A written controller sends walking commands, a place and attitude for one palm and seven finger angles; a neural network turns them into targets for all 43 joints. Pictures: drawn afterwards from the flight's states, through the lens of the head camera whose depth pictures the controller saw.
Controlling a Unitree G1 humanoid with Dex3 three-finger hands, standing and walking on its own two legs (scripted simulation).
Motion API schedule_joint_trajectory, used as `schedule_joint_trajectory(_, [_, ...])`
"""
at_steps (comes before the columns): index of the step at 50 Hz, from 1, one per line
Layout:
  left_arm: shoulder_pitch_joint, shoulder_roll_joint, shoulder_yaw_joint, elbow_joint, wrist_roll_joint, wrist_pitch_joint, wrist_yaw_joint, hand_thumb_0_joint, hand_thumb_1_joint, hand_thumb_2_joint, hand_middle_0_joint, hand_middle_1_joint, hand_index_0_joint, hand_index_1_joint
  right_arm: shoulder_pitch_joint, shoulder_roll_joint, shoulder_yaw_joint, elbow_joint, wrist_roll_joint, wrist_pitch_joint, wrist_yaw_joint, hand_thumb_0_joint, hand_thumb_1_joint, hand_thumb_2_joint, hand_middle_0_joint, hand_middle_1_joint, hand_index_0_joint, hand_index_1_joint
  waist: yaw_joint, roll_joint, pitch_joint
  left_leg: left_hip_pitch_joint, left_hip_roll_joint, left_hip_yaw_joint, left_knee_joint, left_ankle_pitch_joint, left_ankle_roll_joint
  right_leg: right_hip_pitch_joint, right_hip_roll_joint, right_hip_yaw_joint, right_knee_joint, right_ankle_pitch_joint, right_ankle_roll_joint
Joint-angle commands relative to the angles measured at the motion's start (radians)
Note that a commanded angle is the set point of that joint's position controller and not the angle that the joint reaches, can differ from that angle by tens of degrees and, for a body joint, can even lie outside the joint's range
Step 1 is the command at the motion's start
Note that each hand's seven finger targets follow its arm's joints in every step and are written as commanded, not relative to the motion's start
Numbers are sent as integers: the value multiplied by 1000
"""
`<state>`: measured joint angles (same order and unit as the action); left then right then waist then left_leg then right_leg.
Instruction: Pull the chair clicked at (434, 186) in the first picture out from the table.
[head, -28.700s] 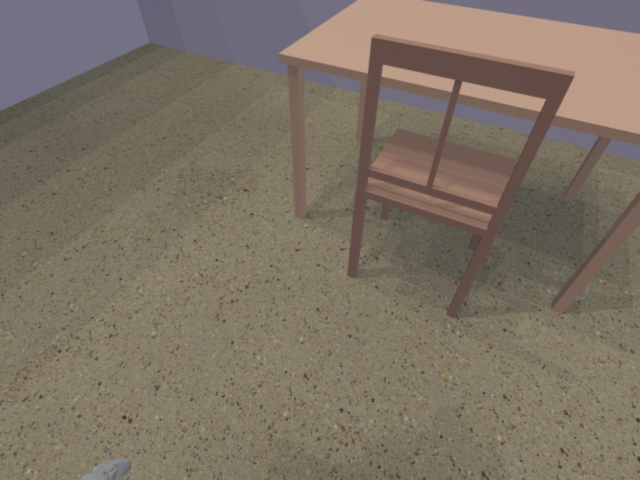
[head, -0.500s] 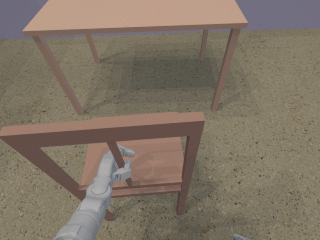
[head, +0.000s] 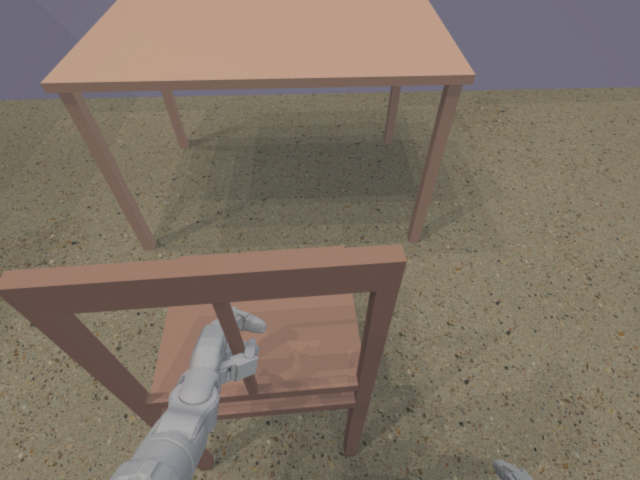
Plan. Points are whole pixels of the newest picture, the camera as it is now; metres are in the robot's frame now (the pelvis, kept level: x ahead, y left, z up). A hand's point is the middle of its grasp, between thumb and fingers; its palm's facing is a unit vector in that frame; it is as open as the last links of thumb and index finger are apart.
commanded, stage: stop walking, hand still on the chair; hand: left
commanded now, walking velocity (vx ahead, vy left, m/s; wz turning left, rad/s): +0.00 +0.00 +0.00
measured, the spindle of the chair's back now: (239, 351) +0.31 +0.14 -0.08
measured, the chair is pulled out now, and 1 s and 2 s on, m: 0.60 0.60 0.60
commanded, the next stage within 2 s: open the thumb and straighten the fingers in 0.08 s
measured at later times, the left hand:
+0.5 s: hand (234, 346) +0.31 +0.15 -0.06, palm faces -0.02 -0.98 -0.18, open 10.1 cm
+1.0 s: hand (236, 336) +0.32 +0.14 -0.05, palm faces -0.02 -0.99 -0.16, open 17.3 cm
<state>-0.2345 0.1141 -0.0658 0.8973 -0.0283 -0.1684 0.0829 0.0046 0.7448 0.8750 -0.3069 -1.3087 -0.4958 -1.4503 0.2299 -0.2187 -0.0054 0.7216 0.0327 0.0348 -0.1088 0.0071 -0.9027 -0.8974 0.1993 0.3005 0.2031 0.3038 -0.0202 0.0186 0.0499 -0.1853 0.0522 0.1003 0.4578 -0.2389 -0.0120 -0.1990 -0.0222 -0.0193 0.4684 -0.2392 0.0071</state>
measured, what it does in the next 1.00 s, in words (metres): stands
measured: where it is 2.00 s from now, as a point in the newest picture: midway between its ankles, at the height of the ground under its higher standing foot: outside the picture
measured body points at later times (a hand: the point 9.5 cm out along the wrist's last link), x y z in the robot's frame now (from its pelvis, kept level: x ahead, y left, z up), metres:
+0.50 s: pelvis +0.00 +0.00 -0.01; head +0.05 +0.00 +0.43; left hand +0.31 +0.20 -0.05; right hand +0.11 -0.27 -0.13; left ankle +0.00 +0.12 -0.74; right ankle +0.01 -0.12 -0.74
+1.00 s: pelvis +0.02 +0.00 -0.03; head +0.07 -0.01 +0.42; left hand +0.32 +0.20 -0.04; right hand +0.16 -0.25 -0.14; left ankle +0.00 +0.12 -0.74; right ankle +0.01 -0.12 -0.74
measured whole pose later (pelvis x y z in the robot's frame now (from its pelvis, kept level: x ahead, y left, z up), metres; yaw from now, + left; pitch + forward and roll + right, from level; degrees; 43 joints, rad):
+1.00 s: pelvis +0.02 +0.00 -0.03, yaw +3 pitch +8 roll +0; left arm -0.11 0.18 -0.02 0.46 -0.06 0.06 0.00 -0.01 -0.53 0.21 -0.03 -0.09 -0.03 -0.10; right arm 0.26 -0.26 0.00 0.61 0.04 -0.03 -0.03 0.01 -0.90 -0.90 0.20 0.30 0.21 0.30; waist -0.05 0.05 -0.07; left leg -0.50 0.04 0.04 0.73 -0.38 -0.01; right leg -0.47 -0.05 -0.07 0.73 -0.40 0.01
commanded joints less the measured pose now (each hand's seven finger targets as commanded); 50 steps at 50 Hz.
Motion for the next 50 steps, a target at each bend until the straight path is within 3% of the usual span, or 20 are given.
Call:
schedule_joint_trajectory(1, [-201,107,30,-107,12,-23,9,0,900,900,-500,-1450,-500,-1450,-30,-120,-31,-110,-7,-28,-11,0,-900,-900,200,300,200,300,7,-41,-177,91,95,-125,-61,190,37,-12,-92,82,-76,160,-29])
schedule_joint_trajectory(8, [-210,94,19,-94,11,-22,7,0,900,900,-500,-1450,-500,-1450,-36,-112,-26,-109,-7,-22,-10,0,-900,-900,200,300,200,300,7,-71,-181,94,91,-115,-54,162,38,-21,-99,90,-87,156,-31])
schedule_joint_trajectory(9, [-370,217,101,-335,14,-47,19,0,900,900,-500,-1450,-500,-1450,-53,-115,-28,-131,-7,-29,-12,0,-900,-900,200,300,200,300,10,-75,-194,102,92,-117,-52,164,39,-1,-106,109,-89,174,-30])
schedule_joint_trajectory(10, [-253,172,65,-248,-20,-15,8,0,779,842,-500,-1450,-500,-1450,-26,-161,-32,-106,29,-38,16,0,-900,-900,200,300,200,300,-75,-135,-203,-23,30,-78,-48,78,35,-20,-63,-13,-43,114,-10])
schedule_joint_trajectory(11, [-247,182,114,-239,-40,-35,-2,0,658,783,-500,-1450,-500,-1450,-39,-164,-26,-113,35,-45,35,0,-900,-900,200,300,200,300,-51,-244,-139,-102,23,-79,-27,24,46,-46,-55,-19,-31,88,-7])
schedule_joint_trajectory(12, [-265,166,93,-310,-36,-55,-20,0,538,725,-500,-1450,-500,-1450,-43,-167,-31,-124,29,-59,42,0,-900,-900,200,300,200,300,-57,-211,-196,-104,11,-66,-8,27,51,-33,-53,-11,-20,114,-8])
schedule_joint_trajectory(13, [-257,220,146,-338,-40,-66,-19,0,417,667,-500,-1450,-500,-1450,-44,-163,-35,-126,25,-73,45,0,-900,-900,200,300,200,300,-52,-142,-220,-104,0,-61,11,15,53,-35,-51,-1,-12,112,-8])
schedule_joint_trajectory(15, [-213,240,143,-395,-21,-71,-25,0,175,550,-500,-1450,-500,-1450,-27,-156,-34,-133,20,-89,59,0,-900,-900,200,300,200,300,-41,-3,-263,-97,-9,-57,30,23,45,-40,-48,-3,11,122,-16])
schedule_joint_trajectory(18, [-210,151,57,-453,7,-51,-36,0,-188,375,-500,-1450,-500,-1450,-15,-148,-37,-151,13,-106,80,0,-900,-900,200,300,200,300,-50,81,-311,-77,-12,-65,64,79,36,-103,-32,-29,55,138,-25])
schedule_joint_trajectory(20, [-178,133,46,-441,-3,-9,-38,0,-429,258,-475,-1378,-475,-1378,-7,-154,-43,-156,15,-109,88,0,-900,-900,200,300,200,300,-54,76,-313,-81,-11,-71,82,96,33,-116,-27,-40,65,146,-25])
schedule_joint_trajectory(21, [-263,267,153,-404,-4,10,-29,0,-550,200,-450,-1305,-450,-1305,7,-180,-45,-138,16,-98,82,0,-900,-900,200,300,200,300,-62,35,-289,-121,-14,-71,94,57,38,-136,-24,-29,69,135,-18])
schedule_joint_trajectory(24, [-222,167,103,-407,-28,51,-49,0,-550,200,-375,-1087,-375,-1087,7,-174,-45,-168,14,-104,78,0,-900,-900,200,300,200,300,-56,-32,-320,-150,-24,-70,109,54,39,-138,-17,-41,93,140,-13])
schedule_joint_trajectory(29, [-173,86,35,-510,-55,63,-83,0,-550,200,-250,-725,-250,-725,16,-176,-56,-193,13,-124,75,0,-900,-900,200,300,200,300,-56,-36,-391,-107,-14,-81,153,171,34,-154,-12,-55,143,212,-16])
schedule_joint_trajectory(34, [-69,147,89,-521,-25,102,-67,0,-550,200,-125,-363,-125,-363,20,-184,-57,-210,6,-113,77,0,-900,-900,200,300,200,300,-37,-76,-344,-171,-16,-79,173,168,35,-173,-15,-55,174,224,-11])
schedule_joint_trajectory(35, [-235,309,196,-526,-8,104,-46,0,-550,200,-100,-290,-100,-290,27,-202,-54,-186,6,-98,65,0,-900,-900,200,300,200,300,-54,-57,-316,-185,-16,-82,178,149,39,-179,-19,-42,169,220,-10])
schedule_joint_trajectory(39, [-209,224,148,-575,-1,114,-37,0,-550,200,0,0,0,0,25,-170,-45,-210,2,-100,58,0,-900,-900,200,300,200,300,-48,-11,-365,-147,-19,-80,187,191,39,-173,-16,-42,183,240,-11])
schedule_joint_trajectory(43, [-139,134,80,-607,-34,142,-67,0,-550,200,0,0,0,0,22,-166,-48,-220,5,-110,60,0,-900,-900,200,300,200,300,-53,12,-414,-107,-10,-84,211,278,33,-166,-16,-51,194,296,-11])
schedule_joint_trajectory(45, [-64,98,46,-588,-41,167,-87,0,-550,200,0,0,0,0,21,-171,-50,-229,7,-112,63,0,-900,-900,200,300,200,300,-52,-22,-399,-118,-6,-89,217,312,34,-160,-18,-60,194,317,-11])
schedule_joint_trajectory(47, [-6,86,26,-595,-40,191,-95,0,-550,200,0,0,0,0,17,-174,-51,-238,9,-109,68,0,-900,-900,200,300,200,300,-49,-51,-379,-146,-8,-87,224,275,33,-178,-19,-63,200,304,-6])
schedule_joint_trajectory(50, [-70,119,40,-607,-24,210,-79,0,-550,200,0,0,0,0,8,-181,-47,-240,8,-97,64,0,-900,-900,200,300,200,300,-62,-67,-308,-192,-15,-91,222,195,36,-213,-21,-65,197,253,-7])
